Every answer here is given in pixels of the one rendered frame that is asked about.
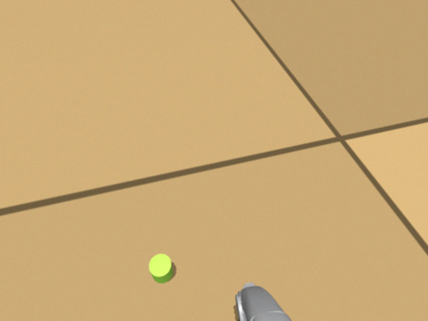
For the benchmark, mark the can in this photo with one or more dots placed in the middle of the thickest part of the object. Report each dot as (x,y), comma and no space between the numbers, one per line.
(161,268)

